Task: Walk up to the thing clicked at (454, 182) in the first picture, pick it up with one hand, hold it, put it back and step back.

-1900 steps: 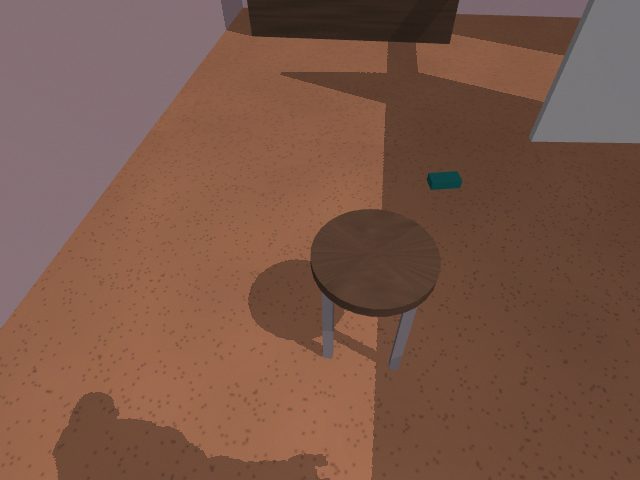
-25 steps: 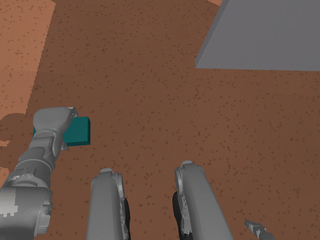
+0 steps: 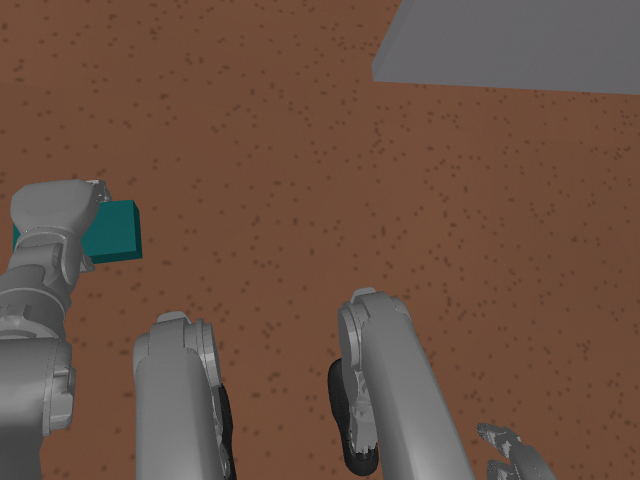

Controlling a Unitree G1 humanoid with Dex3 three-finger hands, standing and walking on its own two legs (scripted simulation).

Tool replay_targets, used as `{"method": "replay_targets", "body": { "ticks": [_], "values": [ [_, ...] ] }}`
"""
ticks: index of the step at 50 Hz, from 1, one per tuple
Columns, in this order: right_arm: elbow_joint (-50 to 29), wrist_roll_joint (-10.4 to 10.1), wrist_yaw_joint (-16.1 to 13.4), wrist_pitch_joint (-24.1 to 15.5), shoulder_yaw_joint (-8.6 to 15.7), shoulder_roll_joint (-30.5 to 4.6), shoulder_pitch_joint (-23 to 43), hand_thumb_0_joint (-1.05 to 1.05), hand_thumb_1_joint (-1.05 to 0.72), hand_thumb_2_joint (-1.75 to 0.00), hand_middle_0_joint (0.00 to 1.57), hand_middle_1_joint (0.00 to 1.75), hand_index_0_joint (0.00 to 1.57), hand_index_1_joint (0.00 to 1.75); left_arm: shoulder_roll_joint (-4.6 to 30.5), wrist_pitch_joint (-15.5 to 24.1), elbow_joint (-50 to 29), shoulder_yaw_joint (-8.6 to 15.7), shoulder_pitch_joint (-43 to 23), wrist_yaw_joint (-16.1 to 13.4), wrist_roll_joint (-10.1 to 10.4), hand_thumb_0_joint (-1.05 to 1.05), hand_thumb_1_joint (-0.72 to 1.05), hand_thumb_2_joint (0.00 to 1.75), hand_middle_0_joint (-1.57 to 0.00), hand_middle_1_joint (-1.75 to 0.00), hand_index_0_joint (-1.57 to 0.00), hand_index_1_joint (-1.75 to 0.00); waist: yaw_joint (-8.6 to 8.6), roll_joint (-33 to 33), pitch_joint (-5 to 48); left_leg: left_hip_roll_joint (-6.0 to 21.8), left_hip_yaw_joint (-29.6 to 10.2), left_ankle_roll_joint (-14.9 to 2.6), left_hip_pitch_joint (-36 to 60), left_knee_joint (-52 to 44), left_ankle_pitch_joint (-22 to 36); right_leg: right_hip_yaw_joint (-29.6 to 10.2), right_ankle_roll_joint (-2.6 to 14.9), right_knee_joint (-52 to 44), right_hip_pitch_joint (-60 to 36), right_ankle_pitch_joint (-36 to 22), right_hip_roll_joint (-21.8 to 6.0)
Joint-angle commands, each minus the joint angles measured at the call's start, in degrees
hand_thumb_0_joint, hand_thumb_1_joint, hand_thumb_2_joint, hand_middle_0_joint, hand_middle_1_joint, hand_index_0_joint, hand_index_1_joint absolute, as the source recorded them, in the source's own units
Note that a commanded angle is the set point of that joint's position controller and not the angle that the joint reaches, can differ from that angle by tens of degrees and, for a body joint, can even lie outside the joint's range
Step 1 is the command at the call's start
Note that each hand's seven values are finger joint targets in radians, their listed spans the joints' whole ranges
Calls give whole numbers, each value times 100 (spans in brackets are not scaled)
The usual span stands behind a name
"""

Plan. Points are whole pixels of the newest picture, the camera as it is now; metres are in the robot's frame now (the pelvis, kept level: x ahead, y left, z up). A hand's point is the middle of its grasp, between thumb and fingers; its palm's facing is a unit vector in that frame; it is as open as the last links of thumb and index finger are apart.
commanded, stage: crouch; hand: left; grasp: from above
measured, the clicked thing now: (81, 235) +0.44 +0.29 -0.21
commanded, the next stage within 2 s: lower in 0.42 s
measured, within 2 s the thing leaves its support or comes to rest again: rests again in 1.62 s
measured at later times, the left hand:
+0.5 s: hand (90, 234) +0.45 +0.28 -0.23, palm faces -0.47 -0.05 -0.88, open 10.1 cm
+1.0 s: hand (105, 241) +0.45 +0.28 -0.29, palm faces -0.47 -0.07 -0.88, open 10.1 cm
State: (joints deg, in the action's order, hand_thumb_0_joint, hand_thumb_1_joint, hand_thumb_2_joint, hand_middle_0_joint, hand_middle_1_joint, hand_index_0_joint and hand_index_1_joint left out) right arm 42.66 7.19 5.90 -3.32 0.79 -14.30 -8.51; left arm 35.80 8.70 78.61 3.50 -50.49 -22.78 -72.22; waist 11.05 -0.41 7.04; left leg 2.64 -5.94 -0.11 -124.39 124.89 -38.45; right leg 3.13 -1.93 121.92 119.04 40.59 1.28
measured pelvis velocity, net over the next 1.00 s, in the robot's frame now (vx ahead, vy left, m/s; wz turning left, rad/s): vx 0.00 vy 0.00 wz -0.07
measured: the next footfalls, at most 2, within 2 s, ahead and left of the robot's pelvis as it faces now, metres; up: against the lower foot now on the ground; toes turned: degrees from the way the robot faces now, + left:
none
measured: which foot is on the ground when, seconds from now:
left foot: down 0.00-1.00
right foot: down 0.00-1.00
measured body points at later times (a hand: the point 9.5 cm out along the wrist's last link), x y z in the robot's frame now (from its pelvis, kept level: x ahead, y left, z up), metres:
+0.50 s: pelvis -0.01 +0.00 -0.06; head +0.24 +0.05 +0.32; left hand +0.47 +0.28 -0.18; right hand +0.04 -0.28 -0.17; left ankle +0.08 +0.13 -0.37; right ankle +0.08 -0.13 -0.37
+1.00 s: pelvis +0.00 +0.00 -0.09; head +0.26 +0.07 +0.27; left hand +0.47 +0.28 -0.24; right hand +0.04 -0.28 -0.19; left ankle +0.08 +0.13 -0.37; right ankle +0.08 -0.13 -0.37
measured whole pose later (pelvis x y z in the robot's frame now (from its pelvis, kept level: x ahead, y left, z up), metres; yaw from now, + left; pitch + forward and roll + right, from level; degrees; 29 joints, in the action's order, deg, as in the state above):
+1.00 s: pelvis +0.00 +0.00 -0.09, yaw -4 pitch +32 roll -9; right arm 43.1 11.3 8.7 -4.6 -5.8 -15.9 -5.9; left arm 46.2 13.1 87.3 8.8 -54.7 -27.5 -74.9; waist 14.6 3.3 -2.2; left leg 2.6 -11.0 1.0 -135.9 142.2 -39.6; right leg 6.3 -2.1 137.2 129.9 40.5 3.2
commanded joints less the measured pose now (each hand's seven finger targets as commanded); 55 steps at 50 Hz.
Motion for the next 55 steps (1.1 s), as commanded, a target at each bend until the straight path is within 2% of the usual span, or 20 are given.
{"method": "replay_targets", "body": {
  "ticks": [1, 2, 4, 6, 8, 10, 11, 14, 17, 20, 26, 27, 31, 35, 38, 41, 44, 45, 49, 55],
  "values": [
    [-36, 12, -45, -78, 403, -1307, -1201, 0, -91, -90, 20, 30, 20, 30, 1470, 66, -814, 227, -2083, -283, 81, 0, 64, 73, -103, -59, -104, -59, 82, -1449, 3846, -106, 270, -100, 3327, -1093, 1073, 381, 389, -1103, -1248, -1436, 119],
    [-28, 8, -49, -83, 407, -1348, -1201, 0, -90, -90, 20, 30, 20, 30, 1659, 86, -887, 319, -2214, -299, 52, 0, 65, 72, -103, -59, -103, -59, 46, -1578, 3961, -114, 255, -81, 3337, -1092, 1065, 390, 401, -1010, -1200, -1420, 103],
    [-26, 27, -21, -83, 355, -1267, -1202, 0, -91, -90, 20, 30, 20, 30, 1524, 93, -715, 233, -2096, -295, 89, 0, 65, 72, -104, -59, -104, -59, 83, -1447, 3842, -113, 318, -115, 3154, -913, 1072, 387, 382, -1017, -1259, -1440, 138],
    [-3, 39, -12, -75, 339, -1323, -1207, 0, -91, -90, 20, 30, 20, 30, 1875, 152, -746, 375, -2269, -314, 51, 0, 66, 71, -103, -61, -104, -60, 52, -1397, 3986, -121, 388, -143, 2878, -794, 1055, 372, 367, -953, -1434, -1447, 163],
    [5, 80, 11, -80, 275, -1317, -1274, 0, -91, -90, 20, 30, 20, 30, 1823, 160, -549, 397, -2065, -319, 55, 0, 69, 72, -105, -62, -106, -60, 102, -1336, 3802, -123, 372, -139, 2786, -730, 1024, 400, 345, -903, -1409, -1405, 138],
    [31, 92, 8, -68, 275, -1386, -1243, 0, -91, -90, 20, 30, 20, 30, 1951, 189, -513, 425, -2202, -318, -22, 0, 67, 72, -103, -63, -105, -61, 107, -1502, 3758, -115, 342, -118, 2793, -710, 875, 437, 377, -797, -1171, -1258, 148],
    [30, 78, 2, -68, 274, -1364, -1204, 0, -90, -90, 20, 30, 20, 30, 1974, 206, -624, 433, -2320, -332, 25, 0, 66, 71, -103, -62, -104, -60, 58, -1581, 3799, -97, 339, -113, 2798, -684, 830, 446, 389, -766, -1128, -1222, 158],
    [62, 118, 12, -63, 191, -1405, -1243, 0, -91, -90, 20, 30, 20, 30, 1999, 202, -365, 440, -2194, -360, -10, 0, 64, 71, -102, -62, -103, -61, 141, -1367, 3682, -110, 331, -134, 2573, -536, 810, 484, 364, -713, -1136, -1226, 173],
    [72, 129, 20, -62, 166, -1411, -1196, 0, -90, -90, 20, 30, 20, 30, 2107, 227, -388, 466, -2243, -360, -4, 0, 64, 73, -101, -63, -102, -62, 103, -1487, 3686, -103, 319, -125, 2507, -477, 776, 519, 375, -593, -1066, -1180, 181],
    [82, 126, 28, -55, 96, -1416, -1152, 0, -91, -90, 20, 30, 20, 30, 2181, 247, -422, 425, -2431, -371, -12, 0, 62, 73, -101, -61, -101, -61, 143, -1554, 3688, -92, 321, -135, 2401, -342, 870, 530, 373, -504, -1073, -1314, 222],
    [101, 169, 57, -62, 62, -1506, -1231, 0, -91, -90, 20, 30, 20, 30, 2228, 261, -370, 473, -2284, -345, -17, 0, 66, 73, -103, -62, -104, -61, 200, -1593, 3545, -88, 293, -118, 2378, -201, 979, 583, 354, -357, -1013, -1431, 210],
    [97, 163, 62, -50, 46, -1470, -1144, 0, -91, -90, 20, 30, 20, 30, 2187, 257, -377, 420, -2202, -337, -13, 0, 63, 71, -103, -60, -104, -60, 130, -1656, 3581, -76, 293, -107, 2390, -197, 1005, 594, 363, -317, -1027, -1452, 233],
    [91, 179, 88, -48, -24, -1505, -1101, 0, -91, -90, 20, 30, 20, 30, 2161, 301, -99, 343, -2279, -341, 12, 0, 63, 73, -104, -59, -104, -59, 271, -1508, 3301, -71, 243, -125, 2102, -30, 906, 659, 365, -211, -839, -1376, 262],
    [79, 245, 102, -60, -92, -1560, -1087, 0, -90, -90, 20, 30, 20, 30, 2406, 425, -135, 494, -2346, -415, -24, 0, 66, 72, -104, -62, -105, -62, 287, -1508, 3394, -64, 257, -141, 1967, 163, 1033, 661, 306, -151, -1047, -1526, 277],
    [87, 287, 133, -94, -119, -1594, -1084, 0, -91, -90, 20, 30, 20, 30, 2349, 463, -10, 467, -2262, -490, -81, 0, 67, 75, -105, -65, -105, -64, 350, -1619, 3261, -54, 199, -101, 2097, 181, 1048, 747, 336, -2, -881, -1528, 290],
    [37, 318, 143, -122, -166, -1638, -1020, 0, -91, -90, 20, 30, 20, 30, 2544, 511, -61, 592, -2302, -606, -88, 0, 66, 69, -102, -65, -104, -63, 320, -1734, 3207, -55, 179, -94, 2039, 225, 932, 776, 351, 52, -800, -1417, 291],
    [42, 370, 169, -144, -174, -1669, -1021, 0, -91, -90, 20, 30, 20, 30, 2627, 490, -48, 684, -2242, -709, -140, 0, 70, 73, -105, -67, -106, -65, 363, -1756, 3260, -38, 180, -102, 2052, 363, 1015, 788, 331, 110, -831, -1520, 307],
    [35, 369, 184, -140, -197, -1637, -964, 0, -90, -90, 20, 30, 20, 30, 2628, 477, -127, 702, -2188, -743, -129, 0, 70, 75, -106, -67, -107, -66, 290, -1913, 3382, -35, 172, -74, 2146, 316, 1077, 791, 342, 166, -884, -1556, 319],
    [67, 426, 246, -194, -213, -1706, -1021, 0, -90, -90, 20, 30, 20, 30, 2638, 405, 40, 719, -2206, -819, -159, 0, 66, 77, -103, -63, -104, -62, 456, -1859, 3175, -24, 131, -79, 2069, 466, 1128, 864, 342, 262, -739, -1627, 321],
    [78, 469, 307, -261, -354, -1737, -969, 0, -90, -89, 20, 30, 20, 30, 2777, 405, 308, 745, -2131, -903, -98, 0, 63, 75, -101, -62, -101, -62, 481, -1702, 3097, 6, 95, -124, 1744, 645, 1163, 861, 290, 256, -952, -1747, 384]
  ]
}}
